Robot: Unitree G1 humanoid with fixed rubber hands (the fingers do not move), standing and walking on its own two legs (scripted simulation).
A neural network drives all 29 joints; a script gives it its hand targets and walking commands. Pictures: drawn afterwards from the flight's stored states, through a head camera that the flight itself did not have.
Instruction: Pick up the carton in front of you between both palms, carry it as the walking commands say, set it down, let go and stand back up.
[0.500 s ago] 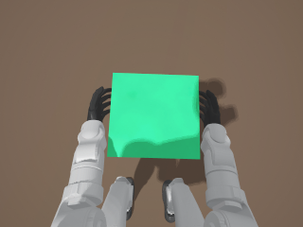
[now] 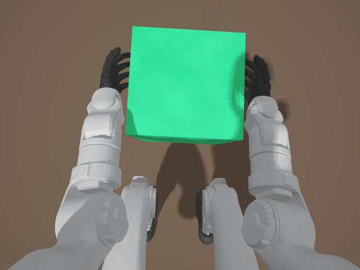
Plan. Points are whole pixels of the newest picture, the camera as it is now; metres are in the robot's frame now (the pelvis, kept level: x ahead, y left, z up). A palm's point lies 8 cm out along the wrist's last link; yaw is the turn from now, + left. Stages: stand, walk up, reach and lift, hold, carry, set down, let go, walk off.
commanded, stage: set down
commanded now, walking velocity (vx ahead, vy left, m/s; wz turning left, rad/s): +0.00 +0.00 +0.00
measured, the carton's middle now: (183, 98) +0.48 +0.00 -0.16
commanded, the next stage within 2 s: none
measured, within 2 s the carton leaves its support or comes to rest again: rests again in 1.14 s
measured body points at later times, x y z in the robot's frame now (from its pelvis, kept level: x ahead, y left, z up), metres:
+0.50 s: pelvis -0.02 +0.00 -0.11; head +0.33 +0.01 +0.17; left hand +0.53 +0.15 -0.25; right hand +0.52 -0.15 -0.25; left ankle +0.09 +0.11 -0.51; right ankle +0.09 -0.12 -0.51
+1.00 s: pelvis -0.01 +0.00 -0.17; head +0.36 +0.01 +0.08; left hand +0.55 +0.15 -0.34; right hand +0.54 -0.15 -0.34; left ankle +0.09 +0.11 -0.51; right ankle +0.09 -0.12 -0.51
